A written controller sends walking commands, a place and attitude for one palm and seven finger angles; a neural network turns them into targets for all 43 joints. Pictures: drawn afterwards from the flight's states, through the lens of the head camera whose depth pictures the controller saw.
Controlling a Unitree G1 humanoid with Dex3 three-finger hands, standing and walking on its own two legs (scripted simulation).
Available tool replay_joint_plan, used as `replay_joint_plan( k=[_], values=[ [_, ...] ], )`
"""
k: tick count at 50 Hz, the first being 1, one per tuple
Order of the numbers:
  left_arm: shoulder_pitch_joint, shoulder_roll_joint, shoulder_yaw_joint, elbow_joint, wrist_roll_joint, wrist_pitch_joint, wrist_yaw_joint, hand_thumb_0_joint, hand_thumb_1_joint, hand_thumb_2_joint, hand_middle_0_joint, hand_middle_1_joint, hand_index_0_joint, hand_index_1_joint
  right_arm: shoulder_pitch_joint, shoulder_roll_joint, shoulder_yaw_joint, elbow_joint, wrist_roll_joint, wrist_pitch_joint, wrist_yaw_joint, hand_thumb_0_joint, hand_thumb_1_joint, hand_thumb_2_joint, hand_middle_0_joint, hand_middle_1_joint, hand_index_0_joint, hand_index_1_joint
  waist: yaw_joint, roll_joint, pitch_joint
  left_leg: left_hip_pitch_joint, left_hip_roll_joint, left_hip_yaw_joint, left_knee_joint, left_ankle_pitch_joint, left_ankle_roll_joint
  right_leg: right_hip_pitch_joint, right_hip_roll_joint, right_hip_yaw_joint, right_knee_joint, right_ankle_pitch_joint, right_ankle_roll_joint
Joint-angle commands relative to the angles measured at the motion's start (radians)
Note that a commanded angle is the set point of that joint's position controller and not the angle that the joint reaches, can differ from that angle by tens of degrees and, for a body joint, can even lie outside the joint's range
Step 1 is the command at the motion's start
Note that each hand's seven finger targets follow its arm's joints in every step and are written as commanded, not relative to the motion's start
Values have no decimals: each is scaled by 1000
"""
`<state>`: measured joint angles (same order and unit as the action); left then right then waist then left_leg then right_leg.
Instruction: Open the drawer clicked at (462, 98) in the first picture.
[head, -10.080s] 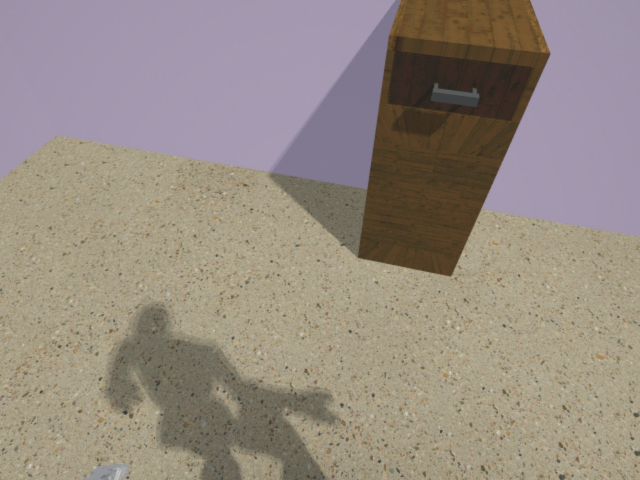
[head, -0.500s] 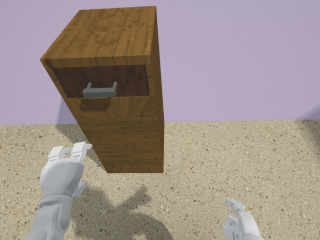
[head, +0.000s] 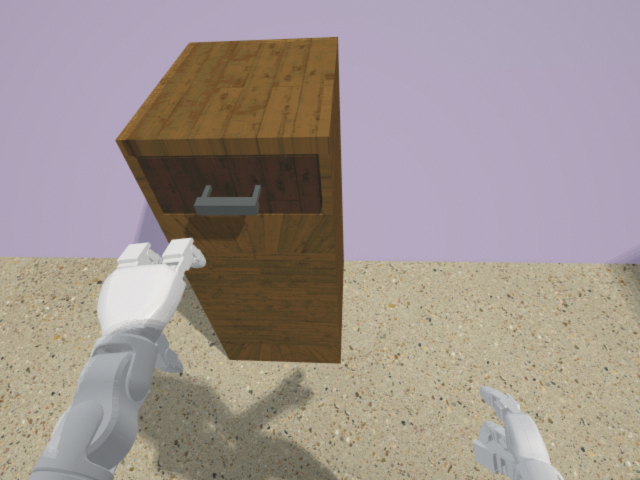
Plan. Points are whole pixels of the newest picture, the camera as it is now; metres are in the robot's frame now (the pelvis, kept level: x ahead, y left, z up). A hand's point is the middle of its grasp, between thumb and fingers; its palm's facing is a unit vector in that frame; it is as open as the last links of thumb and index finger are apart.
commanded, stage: raise the hand with hooked fingers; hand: left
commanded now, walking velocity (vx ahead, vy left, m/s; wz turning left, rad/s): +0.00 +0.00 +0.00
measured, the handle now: (229, 198) +0.57 +0.26 +0.00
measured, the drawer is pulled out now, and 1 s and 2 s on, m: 0.00 0.00 0.00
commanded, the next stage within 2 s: move the hooked fingers above the handle in 0.66 s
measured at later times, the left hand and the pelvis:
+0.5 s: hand (171, 273) +0.31 +0.23 +0.11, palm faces +0.04 -0.08 -1.00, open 13.8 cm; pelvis +0.00 +0.00 +0.01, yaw +0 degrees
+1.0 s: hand (178, 269) +0.33 +0.23 +0.10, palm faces +0.02 -0.04 -1.00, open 13.8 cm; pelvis -0.01 -0.01 +0.01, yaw +1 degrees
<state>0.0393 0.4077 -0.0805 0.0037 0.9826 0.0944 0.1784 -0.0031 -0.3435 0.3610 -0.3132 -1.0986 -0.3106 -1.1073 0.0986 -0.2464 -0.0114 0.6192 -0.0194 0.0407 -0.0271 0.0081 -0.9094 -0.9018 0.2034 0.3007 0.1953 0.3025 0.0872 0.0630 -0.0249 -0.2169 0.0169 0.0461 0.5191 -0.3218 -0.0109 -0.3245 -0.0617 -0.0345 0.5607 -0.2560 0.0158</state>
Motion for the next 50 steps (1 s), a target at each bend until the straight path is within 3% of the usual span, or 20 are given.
replay_joint_plan(
  k=[1,8,12,14,18,26,31,36,38,39,40,43,45,47,50],
  values=[
    [-302,215,131,-174,2,14,-17,0,-500,300,-300,-1200,-300,-1200,-121,-94,-21,-148,9,-31,-8,0,-900,-900,200,300,200,300,3,-39,-179,0,-42,-4,-111,317,25,202,63,-13,-86,213,-55],
    [-437,248,130,-181,-20,-9,-87,0,-500,300,-300,-1200,-300,-1200,-117,-93,-12,-139,13,-19,-7,0,-900,-900,200,300,200,300,-4,-9,-217,48,-45,-9,-121,398,24,250,63,-15,-107,297,-55],
    [-498,271,139,-136,-43,-15,-125,0,-500,300,-300,-1200,-300,-1200,-112,-100,-9,-133,19,-13,-8,0,-900,-900,200,300,200,300,-8,-34,-208,41,-47,-6,-133,391,25,268,60,-13,-126,305,-52],
    [-474,268,143,-93,-50,-17,-142,0,-500,300,-300,-1200,-300,-1200,-104,-103,-12,-130,23,-10,-7,0,-900,-900,200,300,200,300,-4,-61,-198,29,-48,-3,-138,397,26,274,61,-16,-129,317,-51],
    [-416,255,142,-111,-64,-37,-169,0,-500,300,-300,-1200,-300,-1200,-99,-110,-19,-149,25,-1,5,0,-900,-900,200,300,200,300,9,-56,-216,24,-48,3,-141,404,27,288,58,-13,-127,323,-50],
    [-456,312,217,-182,-52,-92,-87,0,-500,300,-300,-1200,-300,-1200,-87,-113,-31,-147,23,-11,11,0,-900,-900,200,300,200,300,18,-48,-250,18,-50,-5,-144,387,24,284,59,-10,-124,288,-53],
    [-463,285,188,-140,-47,-64,-55,0,-500,300,-300,-1200,-300,-1200,-95,-112,-34,-135,32,-18,8,0,-900,-900,200,300,200,300,11,-32,-240,20,-52,2,-153,345,25,271,58,-7,-137,250,-52],
    [-460,271,151,-127,-48,-38,-80,0,-500,300,-300,-1200,-300,-1200,-110,-113,-29,-137,34,-16,-1,0,-900,-900,200,300,200,300,5,-52,-234,25,-53,6,-163,307,30,272,59,-5,-151,214,-47],
    [-454,260,137,-113,-54,-38,-95,0,-500,300,-300,-1200,-300,-1200,-113,-110,-23,-137,35,-16,-5,0,-900,-900,200,300,200,300,3,-62,-202,18,-55,9,-164,291,34,263,56,-5,-157,207,-45],
    [-482,283,152,-84,-47,-40,-97,0,-500,300,-300,-1200,-300,-1200,-106,-112,-22,-126,34,-14,-9,0,-900,-900,200,300,200,300,-3,-72,-193,10,-54,11,-166,278,32,252,57,-5,-160,195,-44],
    [-517,270,135,-69,-42,-44,-100,0,-500,300,-300,-1200,-300,-1200,-101,-112,-20,-123,33,-13,-12,0,-900,-900,200,300,200,300,-11,-82,-188,11,-54,10,-163,275,33,239,58,-7,-161,193,-43],
    [-592,283,135,3,-34,-64,-98,0,-500,300,-300,-1200,-300,-1200,-86,-111,-21,-112,36,-18,-20,0,-900,-900,200,300,200,300,-20,-63,-174,4,-56,10,-162,237,31,213,59,-5,-167,145,-44],
    [-671,274,114,27,-27,-81,-92,0,-500,300,-300,-1200,-300,-1200,-71,-108,-22,-107,35,-24,-25,0,-900,-900,200,300,200,300,-29,-66,-195,11,-58,8,-154,245,32,205,58,-5,-162,159,-43],
    [-708,304,135,74,-21,-97,-85,0,-500,300,-300,-1200,-300,-1200,-58,-110,-24,-101,35,-28,-29,0,-900,-900,200,300,200,300,-27,-49,-228,2,-62,9,-146,240,32,217,56,1,-156,151,-44],
    [-761,288,117,128,-18,-115,-76,0,-500,300,-300,-1200,-300,-1200,-36,-110,-31,-94,35,-31,-32,0,-900,-900,200,300,200,300,-34,-45,-247,1,-61,9,-136,263,31,206,55,-2,-144,184,-46]
  ],
)
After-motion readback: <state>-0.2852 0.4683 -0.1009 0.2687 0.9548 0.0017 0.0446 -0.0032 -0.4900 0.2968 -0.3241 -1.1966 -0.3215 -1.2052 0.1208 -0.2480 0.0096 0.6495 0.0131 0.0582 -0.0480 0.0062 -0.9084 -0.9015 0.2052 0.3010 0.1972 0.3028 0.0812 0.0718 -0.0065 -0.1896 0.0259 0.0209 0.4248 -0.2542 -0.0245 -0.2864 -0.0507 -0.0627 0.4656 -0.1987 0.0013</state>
